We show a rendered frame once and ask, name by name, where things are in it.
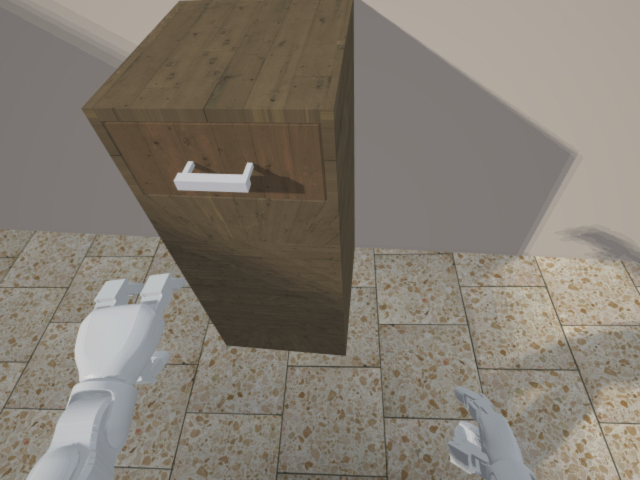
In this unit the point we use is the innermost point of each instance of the right robot forearm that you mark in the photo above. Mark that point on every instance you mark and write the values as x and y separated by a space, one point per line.
510 470

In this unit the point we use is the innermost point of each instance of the robot left hand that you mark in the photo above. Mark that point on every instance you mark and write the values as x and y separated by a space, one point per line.
118 340

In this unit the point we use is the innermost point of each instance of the drawer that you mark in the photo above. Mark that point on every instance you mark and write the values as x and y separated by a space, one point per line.
288 158

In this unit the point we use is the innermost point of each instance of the left robot forearm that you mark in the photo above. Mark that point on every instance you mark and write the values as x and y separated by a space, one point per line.
90 433

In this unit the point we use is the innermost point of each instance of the handle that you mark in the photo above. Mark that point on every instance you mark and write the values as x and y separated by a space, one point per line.
189 181

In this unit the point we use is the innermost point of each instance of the cabinet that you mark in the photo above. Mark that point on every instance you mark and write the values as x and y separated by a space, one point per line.
270 273

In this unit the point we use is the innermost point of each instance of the robot right hand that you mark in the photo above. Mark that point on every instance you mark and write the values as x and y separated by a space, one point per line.
493 441

